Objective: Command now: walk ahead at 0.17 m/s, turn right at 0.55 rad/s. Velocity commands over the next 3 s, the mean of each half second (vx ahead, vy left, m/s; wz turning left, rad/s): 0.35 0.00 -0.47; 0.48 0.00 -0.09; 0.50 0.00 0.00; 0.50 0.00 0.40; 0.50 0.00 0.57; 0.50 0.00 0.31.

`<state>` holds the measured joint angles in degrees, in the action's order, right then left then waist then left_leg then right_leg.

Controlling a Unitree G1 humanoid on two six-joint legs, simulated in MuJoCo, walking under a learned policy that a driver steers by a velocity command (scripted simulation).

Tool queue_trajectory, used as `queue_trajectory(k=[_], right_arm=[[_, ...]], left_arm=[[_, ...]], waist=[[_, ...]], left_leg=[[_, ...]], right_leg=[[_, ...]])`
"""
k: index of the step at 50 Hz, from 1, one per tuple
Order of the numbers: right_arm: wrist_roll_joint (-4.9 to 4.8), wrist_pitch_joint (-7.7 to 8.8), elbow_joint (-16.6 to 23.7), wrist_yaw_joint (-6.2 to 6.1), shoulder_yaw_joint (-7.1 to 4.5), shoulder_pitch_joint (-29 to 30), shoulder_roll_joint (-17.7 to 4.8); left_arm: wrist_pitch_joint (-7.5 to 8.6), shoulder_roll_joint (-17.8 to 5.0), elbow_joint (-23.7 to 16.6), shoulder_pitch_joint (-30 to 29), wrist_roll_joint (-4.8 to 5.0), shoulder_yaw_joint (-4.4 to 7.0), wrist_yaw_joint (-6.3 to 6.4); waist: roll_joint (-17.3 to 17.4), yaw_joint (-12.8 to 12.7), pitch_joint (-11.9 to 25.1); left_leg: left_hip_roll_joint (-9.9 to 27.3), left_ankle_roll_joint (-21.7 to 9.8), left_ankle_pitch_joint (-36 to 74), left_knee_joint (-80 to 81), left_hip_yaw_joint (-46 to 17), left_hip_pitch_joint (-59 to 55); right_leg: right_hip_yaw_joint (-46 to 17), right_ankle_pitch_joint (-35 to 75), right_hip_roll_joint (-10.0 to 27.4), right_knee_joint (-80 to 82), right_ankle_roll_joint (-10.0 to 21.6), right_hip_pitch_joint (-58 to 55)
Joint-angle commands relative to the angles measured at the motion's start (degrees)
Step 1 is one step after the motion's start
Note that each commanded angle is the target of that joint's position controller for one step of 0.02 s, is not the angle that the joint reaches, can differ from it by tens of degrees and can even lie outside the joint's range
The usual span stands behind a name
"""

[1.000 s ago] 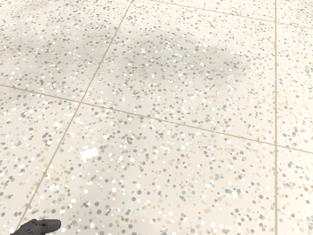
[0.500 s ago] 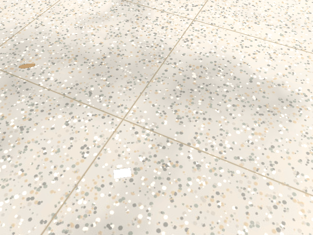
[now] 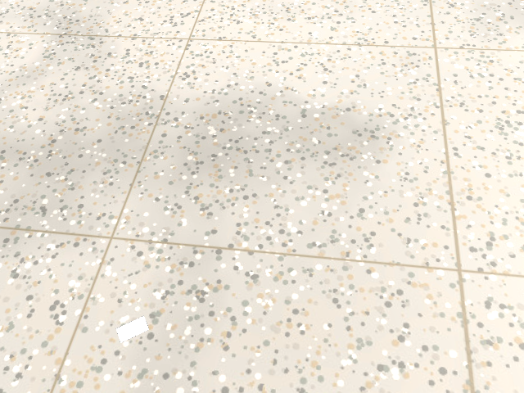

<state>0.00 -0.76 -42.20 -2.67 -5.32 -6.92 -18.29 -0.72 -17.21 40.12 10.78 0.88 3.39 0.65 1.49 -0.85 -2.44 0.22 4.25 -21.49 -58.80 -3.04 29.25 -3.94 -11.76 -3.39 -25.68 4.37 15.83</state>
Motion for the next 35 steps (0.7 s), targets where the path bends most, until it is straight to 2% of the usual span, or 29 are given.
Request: queue_trajectory(k=[1, 5, 8, 10, 12, 13, 14, 15, 16, 17, 18, 21, 24, 26, 29, 31, 32, 33, 34, 35], right_arm=[[-0.28, 2.01, 4.6, 0.75, -0.88, 3.3, -4.2], [-0.55, 4.49, 5.0, 2.07, -0.56, 5.1, -4.0], [-1.18, 5.97, 5.0, 2.85, -0.56, 4.6, -4.3], [-1.64, 6.82, 4.4, 3.04, -0.76, 2.4, -4.6], [-1.68, 7.41, 2.7, 2.77, -1.25, -2.8, -5.0], [-1.22, 7.54, 1.6, 2.23, -1.9, -8.5, -7.2], [0.45, 7.36, 0.7, 1.87, -2.19, -13.7, -10.5], [1.49, 7.29, -0.3, 2.75, -2.86, -14.4, -12.8], [0.46, 7.36, 0.5, 2.86, -1.77, -11.4, -8.8], [-0.19, 7.25, 0.8, 2.75, -0.91, -10.1, -6.0], [-0.15, 7.04, 0.9, 2.66, -0.53, -9.5, -5.4], [0.27, 7.05, 0.1, 2.34, -0.05, -10.4, -5.3], [-0.43, 6.76, -0.7, 2.29, -0.02, -11.3, -6.2], [-0.83, 6.38, -1.5, 2.33, -0.11, -12.7, -7.2], [-1.53, 5.8, -2.9, 2.63, -0.3, -15.5, -8.8], [-1.94, 5.25, -3.5, 2.68, -0.41, -15.9, -9.3], [-1.97, 4.92, -3.7, 2.6, -0.49, -15.6, -9.8], [-2.05, 4.62, -3.8, 2.47, -0.42, -15.1, -9.9], [-1.7, 4.54, -3.8, 2.33, 0.11, -15.7, -8.7], [0.02, 4.76, -2.2, 2.24, 1.57, -15.9, -5.4]], left_arm=[[0.81, -9.8, -3.7, 0.3, 0.2, 2.6, 1.12], [1.22, -11.1, -3.6, 1.7, 0.12, 3.09, 0.97], [1.23, -11.2, -3.8, 2.1, 0.32, 3.08, 0.46], [1.05, -10.5, -4.1, 1.5, 0.4, 2.8, 0.25], [0.94, -8.4, -4.7, 0.4, 0.38, 2.08, 0.26], [1.22, -5.4, -5.2, -0.2, 0.2, 1.16, 0.23], [1.62, -0.6, -6.2, 0.8, 0.32, -0.2, 0.15], [2.41, -4.3, -8.6, -0.2, 1.05, 0.52, 0.26], [2.75, -7.4, -7.2, 0.7, 0.98, 1.35, 0.2], [2.92, -7.9, -5.7, 1.6, 0.57, 1.69, -0.09], [3.21, -7.3, -5.2, 1.8, 0.17, 1.71, -0.32], [4.25, -4.6, -6.2, -1.7, -0.13, 0.99, -1.27], [4.58, -2.3, -7.6, -5.4, -0.41, -0.08, -1.71], [4.92, -0.9, -8.6, -8.8, -0.24, -0.78, -2.17], [5.14, -1.8, -9.5, -11.5, 0.38, -0.64, -2.92], [5.22, -3.3, -9.9, -11.1, 0.68, -0.13, -3.24], [5.26, -4.3, -9.6, -9.2, 0.63, 0.38, -3.23], [5.18, -5.8, -8.2, -4.2, 0.37, 1.3, -2.98], [4.91, -8.2, -5.7, 4.1, 0.24, 2.68, -2.47], [4.38, -12.0, -3.9, 14.6, -0.3, 3.79, -1.63]], waist=[[-10.0, -1.0, 4.7], [-9.8, -2.2, 3.4], [-10.0, -2.0, 2.7], [-9.6, -0.3, 2.5], [-7.9, 3.2, 3.0], [-4.6, 5.6, 5.1], [6.2, 5.7, 7.8], [12.0, 4.5, 3.4], [9.0, 3.7, -0.9], [7.5, 3.3, -2.3], [6.4, 2.8, -1.7], [5.5, 3.4, -2.1], [4.9, 4.3, -1.7], [5.0, 5.5, -1.9], [5.4, 6.1, -2.3], [5.9, 4.7, -2.5], [6.2, 2.9, -1.4], [5.4, -0.5, 1.8], [4.0, -4.5, 7.3], [-2.9, -8.6, 16.1]], left_leg=[[0.3, 0.3, 4.1, 10.0, -1.6, 5.0], [-0.7, -0.3, 4.7, 20.7, -1.8, 0.7], [-1.8, -1.4, 4.3, 25.6, -1.3, -4.7], [-2.1, -2.5, 6.5, 30.2, -0.9, -10.8], [-0.9, -4.0, 10.6, 36.4, -0.4, -22.2], [5.5, -6.1, 7.0, 37.9, -6.2, -31.6], [16.2, -11.1, -8.2, 43.9, -22.2, -38.4], [23.0, -16.9, -21.1, 48.1, -37.5, -34.4], [21.7, -17.4, -23.0, 48.6, -34.5, -31.9], [18.4, -15.8, -18.6, 48.6, -28.7, -31.0], [16.3, -14.6, -14.0, 48.6, -24.4, -30.6], [13.1, -14.4, 1.0, 50.6, -14.6, -27.3], [11.5, -14.8, 10.5, 51.5, -8.0, -25.0], [10.8, -14.4, 14.9, 51.3, -4.5, -23.0], [12.8, -14.1, 17.0, 50.6, -3.8, -23.2], [14.8, -13.4, 21.0, 49.2, -4.1, -25.8], [15.1, -12.7, 28.2, 46.7, -3.5, -26.9], [13.6, -11.4, 38.6, 40.2, -0.9, -26.8], [10.9, -9.8, 44.2, 29.4, 1.9, -23.7], [8.3, -7.6, 29.1, 11.0, 4.0, -11.9]], right_leg=[[-19.8, -14.7, 13.1, 13.0, 9.1, -8.8], [-22.2, -16.2, 12.8, 12.6, 9.4, -7.1], [-24.6, -18.1, 12.0, 11.8, 9.3, -3.7], [-26.0, -19.1, 10.8, 10.4, 8.3, -0.8], [-24.5, -21.2, 7.5, 5.7, 5.6, 5.4], [-20.8, -23.8, 4.6, -3.3, 2.7, 12.8], [-9.0, -23.2, -2.3, -20.7, -1.0, 21.5], [-6.4, -23.3, -0.3, -30.1, -1.6, 30.7], [-6.7, -19.1, 2.8, -35.0, -2.2, 33.4], [-5.9, -14.9, 3.4, -36.7, -2.8, 33.6], [-4.9, -11.5, 4.1, -37.0, -3.0, 33.0], [-2.4, -2.2, 5.8, -33.7, -4.3, 30.9], [1.7, 4.1, 7.1, -24.1, -5.8, 26.7], [3.5, 7.2, 6.7, -16.3, -6.1, 21.7], [4.8, 8.0, 5.5, -9.8, -5.0, 16.0], [4.7, 6.3, 5.1, -6.8, -3.0, 13.8], [5.2, 5.5, 4.2, -5.3, -1.8, 10.2], [6.4, 5.9, 2.7, -3.3, -0.3, 2.5], [6.9, 6.0, 2.0, -2.8, 1.4, -9.7], [-5.1, 4.5, 12.8, -4.5, 4.8, -27.0]])
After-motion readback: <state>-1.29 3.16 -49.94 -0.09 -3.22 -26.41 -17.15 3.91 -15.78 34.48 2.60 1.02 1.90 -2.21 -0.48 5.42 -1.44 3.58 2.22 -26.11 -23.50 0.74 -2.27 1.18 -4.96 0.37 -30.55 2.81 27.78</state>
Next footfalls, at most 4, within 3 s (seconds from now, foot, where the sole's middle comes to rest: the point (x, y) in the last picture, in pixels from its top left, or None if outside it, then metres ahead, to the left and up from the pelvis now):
0.26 left None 0.14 0.14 -0.78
0.68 right None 0.34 -0.20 -0.78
1.22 left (321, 293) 0.72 -0.07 -0.78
1.72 right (418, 228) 0.92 -0.37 -0.78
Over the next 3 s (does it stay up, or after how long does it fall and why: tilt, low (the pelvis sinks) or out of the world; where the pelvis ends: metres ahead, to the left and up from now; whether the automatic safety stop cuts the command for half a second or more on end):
stays up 1.47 -0.14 0.00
